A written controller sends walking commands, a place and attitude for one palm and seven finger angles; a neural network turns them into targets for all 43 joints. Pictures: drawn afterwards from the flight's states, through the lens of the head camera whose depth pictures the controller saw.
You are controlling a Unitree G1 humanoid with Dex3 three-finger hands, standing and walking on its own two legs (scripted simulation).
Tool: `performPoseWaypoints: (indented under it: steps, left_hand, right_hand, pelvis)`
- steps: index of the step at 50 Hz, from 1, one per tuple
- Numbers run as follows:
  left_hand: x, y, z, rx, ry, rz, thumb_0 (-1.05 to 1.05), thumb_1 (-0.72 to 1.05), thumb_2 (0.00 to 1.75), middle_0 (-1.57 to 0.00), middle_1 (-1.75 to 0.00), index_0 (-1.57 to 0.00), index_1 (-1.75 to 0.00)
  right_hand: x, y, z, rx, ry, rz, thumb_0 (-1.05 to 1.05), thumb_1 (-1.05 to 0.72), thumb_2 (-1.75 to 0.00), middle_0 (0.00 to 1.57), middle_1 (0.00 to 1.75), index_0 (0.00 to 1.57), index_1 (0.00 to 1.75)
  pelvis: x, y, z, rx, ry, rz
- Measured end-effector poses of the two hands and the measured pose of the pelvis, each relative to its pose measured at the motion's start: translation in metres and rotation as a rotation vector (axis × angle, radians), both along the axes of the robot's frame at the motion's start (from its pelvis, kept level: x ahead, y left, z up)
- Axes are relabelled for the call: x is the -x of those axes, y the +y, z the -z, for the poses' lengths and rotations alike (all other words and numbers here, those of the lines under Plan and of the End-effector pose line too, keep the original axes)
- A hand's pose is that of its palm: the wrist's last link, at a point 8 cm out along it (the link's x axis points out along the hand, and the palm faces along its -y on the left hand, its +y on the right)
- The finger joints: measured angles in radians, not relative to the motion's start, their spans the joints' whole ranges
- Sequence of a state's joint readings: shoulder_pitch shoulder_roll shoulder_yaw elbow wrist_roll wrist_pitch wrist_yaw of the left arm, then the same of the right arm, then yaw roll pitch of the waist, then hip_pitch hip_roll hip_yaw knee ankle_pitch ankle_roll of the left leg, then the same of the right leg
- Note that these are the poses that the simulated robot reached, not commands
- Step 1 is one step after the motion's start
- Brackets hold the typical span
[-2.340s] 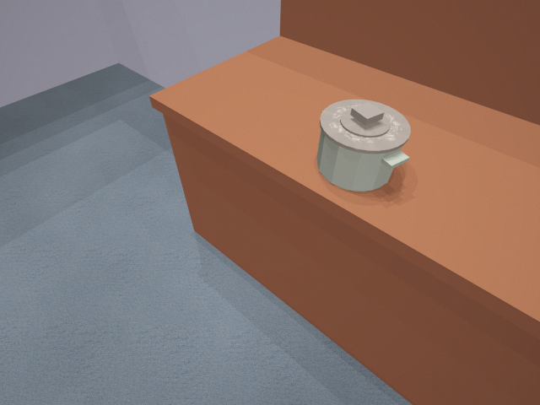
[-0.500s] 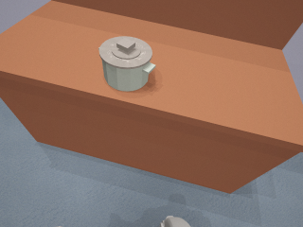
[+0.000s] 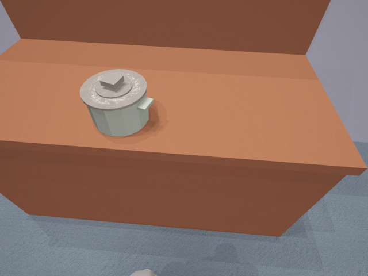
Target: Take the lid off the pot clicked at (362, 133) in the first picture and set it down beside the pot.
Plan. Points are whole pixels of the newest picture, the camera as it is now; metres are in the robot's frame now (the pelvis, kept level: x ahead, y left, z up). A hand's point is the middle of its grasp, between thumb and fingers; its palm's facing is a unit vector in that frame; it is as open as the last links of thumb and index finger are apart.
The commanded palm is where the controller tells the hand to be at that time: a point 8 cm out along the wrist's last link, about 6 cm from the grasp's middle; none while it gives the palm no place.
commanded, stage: take the last steps up to it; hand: left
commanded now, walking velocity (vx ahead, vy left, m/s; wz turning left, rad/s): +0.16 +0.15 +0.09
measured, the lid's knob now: (112, 80) +0.60 +0.23 +0.09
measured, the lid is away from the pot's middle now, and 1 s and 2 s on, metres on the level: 0.00 0.00 0.00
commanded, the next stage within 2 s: come to a stop and stand still in 0.06 s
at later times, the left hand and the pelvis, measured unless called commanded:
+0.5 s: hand out of the picture +0.10 +0.24 -0.18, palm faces +0.03 -0.98 -0.19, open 7.3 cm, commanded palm none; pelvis +0.06 +0.06 +0.00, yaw +0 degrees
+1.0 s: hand out of the picture +0.07 +0.19 -0.17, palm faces +0.04 -0.98 -0.18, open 7.3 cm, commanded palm none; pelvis +0.07 +0.02 +0.00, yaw +1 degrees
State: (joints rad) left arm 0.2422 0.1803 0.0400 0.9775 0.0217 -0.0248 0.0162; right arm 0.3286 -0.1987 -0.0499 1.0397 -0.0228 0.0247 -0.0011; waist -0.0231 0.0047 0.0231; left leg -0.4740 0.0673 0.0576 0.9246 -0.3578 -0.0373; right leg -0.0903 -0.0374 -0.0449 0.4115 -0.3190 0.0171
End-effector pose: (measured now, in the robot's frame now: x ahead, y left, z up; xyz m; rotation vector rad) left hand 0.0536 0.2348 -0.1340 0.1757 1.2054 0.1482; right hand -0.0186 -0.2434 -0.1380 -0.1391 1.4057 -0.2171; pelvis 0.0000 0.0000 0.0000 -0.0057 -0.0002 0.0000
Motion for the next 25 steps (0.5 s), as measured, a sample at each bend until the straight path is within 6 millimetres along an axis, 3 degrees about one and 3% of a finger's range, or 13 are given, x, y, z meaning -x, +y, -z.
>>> performPoseWaypoints:
  steps: [7,9,12,17,25]
  left_hand:
    - [0.009,0.05,0.028,0.004,0.099,-0.056,0.0,0.91,0.9,-0.21,-0.3,-0.21,-0.3]
    - [0.006,0.064,0.034,-0.001,0.129,-0.061,0.0,0.91,0.9,-0.21,-0.3,-0.21,-0.3]
    - [-0.007,0.076,0.029,-0.01,0.135,-0.052,0.0,0.91,0.9,-0.2,-0.3,-0.2,-0.3]
    - [-0.032,0.074,0.016,0.006,0.087,-0.054,0.0,0.91,0.9,-0.2,-0.3,-0.2,-0.3]
    - [-0.04,0.054,0.013,0.025,0.112,-0.034,0.0,0.91,0.9,-0.2,-0.3,-0.2,-0.3]
  right_hand:
    - [-0.069,0.032,0.003,0.034,-0.117,-0.065,0.0,-0.91,-0.9,0.2,0.29,0.19,0.3]
    - [-0.081,0.042,0.004,0.044,-0.14,-0.074,0.0,-0.91,-0.9,0.2,0.29,0.19,0.3]
    - [-0.09,0.058,-0.001,0.043,-0.143,-0.076,0.0,-0.91,-0.9,0.2,0.29,0.2,0.3]
    - [-0.101,0.083,-0.005,0.014,-0.11,-0.097,0.0,-0.91,-0.9,0.2,0.29,0.2,0.3]
    - [-0.122,0.077,0.0,0.011,-0.128,-0.061,0.01,-0.93,-0.9,0.2,0.29,0.2,0.3]
  pelvis:
    - [-0.033,0.037,0.017,0.006,-0.011,-0.019]
    - [-0.038,0.046,0.021,-0.003,-0.012,-0.016]
    - [-0.045,0.055,0.015,-0.009,-0.009,-0.009]
    - [-0.053,0.063,0.003,-0.015,-0.008,-0.01]
    - [-0.059,0.061,0.002,-0.008,-0.012,-0.001]
